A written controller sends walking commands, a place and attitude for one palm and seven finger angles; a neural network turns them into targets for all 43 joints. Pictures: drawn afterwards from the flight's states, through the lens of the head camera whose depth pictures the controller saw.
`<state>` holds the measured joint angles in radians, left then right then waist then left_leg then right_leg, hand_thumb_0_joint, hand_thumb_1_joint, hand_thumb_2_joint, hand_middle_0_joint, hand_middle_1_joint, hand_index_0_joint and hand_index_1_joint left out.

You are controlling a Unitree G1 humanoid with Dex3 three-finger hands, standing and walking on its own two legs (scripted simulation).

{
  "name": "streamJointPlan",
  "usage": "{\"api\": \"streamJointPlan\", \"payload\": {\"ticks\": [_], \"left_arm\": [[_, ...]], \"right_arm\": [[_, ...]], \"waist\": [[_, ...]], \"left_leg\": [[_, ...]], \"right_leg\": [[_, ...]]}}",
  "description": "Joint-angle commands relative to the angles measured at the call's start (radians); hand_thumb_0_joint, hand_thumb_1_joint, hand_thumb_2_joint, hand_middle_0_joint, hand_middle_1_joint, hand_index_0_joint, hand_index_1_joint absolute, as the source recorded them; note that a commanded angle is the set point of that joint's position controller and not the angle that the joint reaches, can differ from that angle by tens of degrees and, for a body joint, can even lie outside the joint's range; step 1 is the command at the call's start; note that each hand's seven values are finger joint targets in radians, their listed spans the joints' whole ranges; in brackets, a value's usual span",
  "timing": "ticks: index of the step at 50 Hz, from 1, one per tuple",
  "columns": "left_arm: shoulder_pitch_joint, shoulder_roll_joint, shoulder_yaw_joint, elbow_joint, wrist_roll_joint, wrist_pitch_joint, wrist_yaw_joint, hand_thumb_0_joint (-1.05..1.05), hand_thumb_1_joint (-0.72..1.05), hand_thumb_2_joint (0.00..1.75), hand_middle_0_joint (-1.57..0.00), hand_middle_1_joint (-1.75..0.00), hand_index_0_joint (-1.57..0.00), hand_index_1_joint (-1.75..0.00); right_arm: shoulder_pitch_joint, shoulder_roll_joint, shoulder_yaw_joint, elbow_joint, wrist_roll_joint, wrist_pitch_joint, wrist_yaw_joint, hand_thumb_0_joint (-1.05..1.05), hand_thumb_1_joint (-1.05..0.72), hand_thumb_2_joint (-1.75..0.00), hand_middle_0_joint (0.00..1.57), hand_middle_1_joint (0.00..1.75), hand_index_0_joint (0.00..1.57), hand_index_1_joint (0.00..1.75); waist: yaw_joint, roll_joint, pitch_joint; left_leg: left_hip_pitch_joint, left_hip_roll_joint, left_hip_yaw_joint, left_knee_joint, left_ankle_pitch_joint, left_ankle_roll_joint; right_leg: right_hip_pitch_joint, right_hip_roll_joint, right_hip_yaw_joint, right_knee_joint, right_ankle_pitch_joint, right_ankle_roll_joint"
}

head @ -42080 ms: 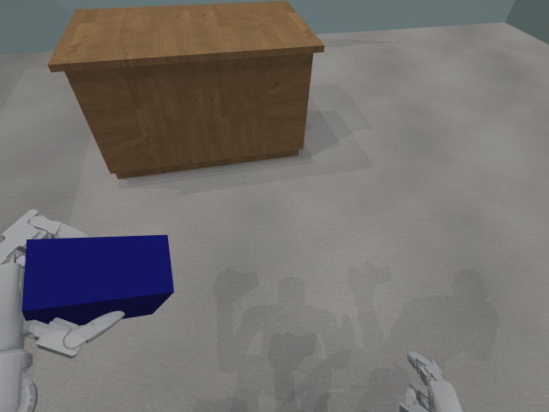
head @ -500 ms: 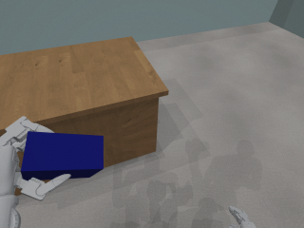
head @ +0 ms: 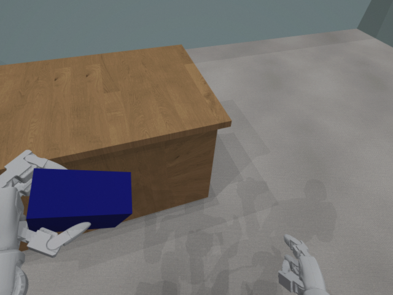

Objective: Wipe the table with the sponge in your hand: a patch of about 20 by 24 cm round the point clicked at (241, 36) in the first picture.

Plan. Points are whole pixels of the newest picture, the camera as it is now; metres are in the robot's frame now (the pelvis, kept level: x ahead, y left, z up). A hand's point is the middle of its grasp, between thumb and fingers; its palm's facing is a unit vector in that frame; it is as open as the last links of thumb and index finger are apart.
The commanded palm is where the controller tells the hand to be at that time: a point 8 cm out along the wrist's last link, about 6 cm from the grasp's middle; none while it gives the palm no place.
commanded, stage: stop stepping back and stand still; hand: left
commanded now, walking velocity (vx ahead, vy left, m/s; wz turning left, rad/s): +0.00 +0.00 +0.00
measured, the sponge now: (95, 202) +0.23 +0.19 +0.13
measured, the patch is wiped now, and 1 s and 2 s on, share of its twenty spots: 0.95 0.95 0.95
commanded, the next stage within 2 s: stand and wait in 0.14 s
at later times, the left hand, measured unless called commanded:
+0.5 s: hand (51, 201) +0.21 +0.24 +0.15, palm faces +0.37 -0.86 -0.34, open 10.5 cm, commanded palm +0.16 +0.28 +0.18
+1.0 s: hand (56, 205) +0.21 +0.24 +0.15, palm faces +0.38 -0.86 -0.35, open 10.5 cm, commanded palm +0.16 +0.28 +0.18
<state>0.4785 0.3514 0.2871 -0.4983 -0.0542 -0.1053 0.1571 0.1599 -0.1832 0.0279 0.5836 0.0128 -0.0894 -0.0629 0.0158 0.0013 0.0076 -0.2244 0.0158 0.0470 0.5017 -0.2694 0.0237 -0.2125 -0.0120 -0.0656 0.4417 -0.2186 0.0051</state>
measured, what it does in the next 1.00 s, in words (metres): stands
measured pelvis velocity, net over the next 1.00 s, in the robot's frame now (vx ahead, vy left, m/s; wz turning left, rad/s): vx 0.00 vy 0.00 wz -0.01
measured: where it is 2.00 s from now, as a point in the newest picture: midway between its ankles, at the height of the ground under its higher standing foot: outside the picture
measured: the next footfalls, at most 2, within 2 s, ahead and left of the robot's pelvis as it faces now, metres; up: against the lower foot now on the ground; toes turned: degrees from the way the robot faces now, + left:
none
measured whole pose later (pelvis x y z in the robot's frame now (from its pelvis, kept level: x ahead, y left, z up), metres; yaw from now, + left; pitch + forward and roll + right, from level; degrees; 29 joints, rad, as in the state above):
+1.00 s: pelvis +0.00 +0.00 +0.00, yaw +0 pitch +0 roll -1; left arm 0.49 0.34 0.28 -0.44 -0.06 -0.09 0.15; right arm 0.19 -0.22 0.01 0.61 0.01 -0.06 -0.08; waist 0.01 0.03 -0.02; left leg -0.21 0.02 0.05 0.47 -0.25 0.02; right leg -0.19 0.00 -0.06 0.39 -0.19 0.00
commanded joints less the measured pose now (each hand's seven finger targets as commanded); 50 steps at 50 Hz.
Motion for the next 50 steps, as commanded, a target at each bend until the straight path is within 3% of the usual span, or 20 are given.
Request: {"api": "streamJointPlan", "payload": {"ticks": [1,4,9,18,22,25,30,31,35,38,45,46,50], "left_arm": [[-0.047,0.153,0.117,-0.194,-0.015,-0.066,0.016,0.0,0.1,1.3,-1.2,-1.6,-1.2,-1.6],[-0.067,0.144,0.102,-0.184,-0.015,-0.062,0.014,0.0,0.1,1.3,-1.2,-1.6,-1.2,-1.6],[-0.098,0.152,0.1,-0.207,-0.013,-0.064,0.017,0.0,0.1,1.3,-1.2,-1.6,-1.2,-1.6],[-0.058,0.157,0.112,-0.205,-0.013,-0.073,0.02,0.0,0.1,1.3,-1.2,-1.6,-1.2,-1.6],[-0.063,0.146,0.101,-0.188,-0.013,-0.075,0.018,0.0,0.1,1.3,-1.2,-1.6,-1.2,-1.6],[-0.067,0.148,0.106,-0.166,-0.013,-0.074,0.018,0.0,0.1,1.3,-1.2,-1.6,-1.2,-1.6],[-0.09,0.152,0.104,-0.175,-0.01,-0.076,0.019,0.0,0.1,1.3,-1.2,-1.6,-1.2,-1.6],[-0.095,0.167,0.115,-0.186,-0.009,-0.076,0.02,0.0,0.1,1.3,-1.2,-1.6,-1.2,-1.6],[-0.074,0.153,0.108,-0.162,-0.012,-0.07,0.019,0.0,0.1,1.3,-1.2,-1.6,-1.2,-1.6],[-0.094,0.15,0.101,-0.173,-0.01,-0.071,0.02,0.0,0.1,1.3,-1.2,-1.6,-1.2,-1.6],[-0.077,0.149,0.104,-0.171,-0.014,-0.063,0.018,0.0,0.1,1.3,-1.2,-1.6,-1.2,-1.6],[-0.073,0.157,0.11,-0.163,-0.014,-0.06,0.017,0.0,0.1,1.3,-1.2,-1.6,-1.2,-1.6],[-0.076,0.148,0.101,-0.157,-0.016,-0.056,0.016,0.0,0.1,1.3,-1.2,-1.6,-1.2,-1.6]], "right_arm": [[-0.08,-0.149,-0.054,-0.149,0.002,-0.043,-0.009,0.0,-0.9,-0.9,0.2,0.3,0.2,0.3],[-0.083,-0.145,-0.049,-0.15,0.002,-0.035,-0.01,0.0,-0.9,-0.9,0.2,0.3,0.2,0.3],[-0.087,-0.148,-0.049,-0.148,0.001,-0.032,-0.012,0.0,-0.9,-0.9,0.2,0.3,0.2,0.3],[-0.083,-0.15,-0.055,-0.145,0.001,-0.029,-0.015,0.0,-0.9,-0.9,0.2,0.3,0.2,0.3],[-0.084,-0.151,-0.056,-0.142,0.002,-0.029,-0.016,0.0,-0.9,-0.9,0.2,0.3,0.2,0.3],[-0.08,-0.153,-0.058,-0.14,0.001,-0.028,-0.017,0.0,-0.9,-0.9,0.2,0.3,0.2,0.3],[-0.082,-0.155,-0.06,-0.139,0.0,-0.03,-0.019,0.0,-0.9,-0.9,0.2,0.3,0.2,0.3],[-0.086,-0.161,-0.062,-0.141,-0.001,-0.031,-0.02,0.0,-0.9,-0.9,0.2,0.3,0.2,0.3],[-0.084,-0.153,-0.058,-0.14,-0.002,-0.03,-0.019,0.0,-0.9,-0.9,0.2,0.3,0.2,0.3],[-0.088,-0.153,-0.057,-0.138,-0.002,-0.029,-0.019,0.0,-0.9,-0.9,0.2,0.3,0.2,0.3],[-0.083,-0.154,-0.059,-0.138,-0.001,-0.028,-0.02,0.0,-0.9,-0.9,0.2,0.3,0.2,0.3],[-0.087,-0.16,-0.061,-0.14,-0.002,-0.028,-0.022,0.0,-0.9,-0.9,0.2,0.3,0.2,0.3],[-0.087,-0.155,-0.059,-0.14,0.0,-0.023,-0.02,0.0,-0.9,-0.9,0.2,0.3,0.2,0.3]], "waist": [[-0.007,0.069,-0.141],[-0.009,0.05,-0.13],[-0.009,0.072,-0.125],[-0.006,0.094,-0.129],[-0.008,0.088,-0.11],[-0.009,0.047,-0.102],[-0.009,0.053,-0.102],[-0.008,0.079,-0.109],[-0.006,0.029,-0.105],[-0.008,0.068,-0.09],[-0.006,0.027,-0.133],[-0.006,0.049,-0.129],[-0.006,0.029,-0.119]], "left_leg": [[0.029,0.099,-0.117,-0.114,0.254,0.006],[0.018,0.096,-0.11,-0.119,0.23,0.005],[0.004,0.089,-0.11,-0.132,0.174,0.002],[0.008,0.09,-0.113,-0.137,0.215,0.0],[-0.004,0.091,-0.112,-0.148,0.165,-0.003],[-0.018,0.081,-0.101,-0.139,0.119,-0.002],[-0.015,0.073,-0.099,-0.134,0.098,-0.002],[-0.01,0.073,-0.102,-0.137,0.095,-0.003],[-0.017,0.068,-0.099,-0.13,0.093,-0.001],[-0.014,0.07,-0.103,-0.139,0.074,-0.002],[0.023,0.069,-0.092,-0.115,0.162,-0.003],[0.02,0.068,-0.097,-0.118,0.162,-0.004],[0.016,0.067,-0.091,-0.11,0.17,-0.004]], "right_leg": [[0.075,-0.04,0.076,-0.039,0.205,-0.008],[0.077,-0.039,0.079,-0.053,0.203,-0.006],[0.083,-0.04,0.084,-0.065,0.176,-0.009],[0.093,-0.037,0.077,-0.058,0.184,-0.009],[0.078,-0.036,0.079,-0.065,0.148,-0.008],[0.075,-0.042,0.093,-0.087,0.136,-0.009],[0.066,-0.044,0.102,-0.1,0.116,-0.013],[0.064,-0.045,0.103,-0.096,0.111,-0.016],[0.067,-0.046,0.104,-0.112,0.101,-0.013],[0.049,-0.043,0.106,-0.116,0.086,-0.015],[0.074,-0.045,0.105,-0.104,0.158,-0.012],[0.067,-0.047,0.106,-0.105,0.15,-0.014],[0.066,-0.048,0.109,-0.111,0.157,-0.013]]}}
